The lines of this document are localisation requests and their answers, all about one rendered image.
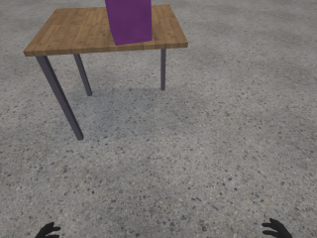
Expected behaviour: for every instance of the robot right hand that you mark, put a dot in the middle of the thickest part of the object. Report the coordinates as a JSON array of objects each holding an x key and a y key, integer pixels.
[{"x": 279, "y": 227}]

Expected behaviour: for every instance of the robot left hand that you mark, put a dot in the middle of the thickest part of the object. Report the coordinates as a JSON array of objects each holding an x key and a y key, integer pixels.
[{"x": 47, "y": 229}]

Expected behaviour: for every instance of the carton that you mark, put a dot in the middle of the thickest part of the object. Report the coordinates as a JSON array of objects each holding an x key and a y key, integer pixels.
[{"x": 130, "y": 21}]

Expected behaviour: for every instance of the table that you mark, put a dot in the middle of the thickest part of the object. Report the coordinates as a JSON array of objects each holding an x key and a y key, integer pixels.
[{"x": 75, "y": 31}]

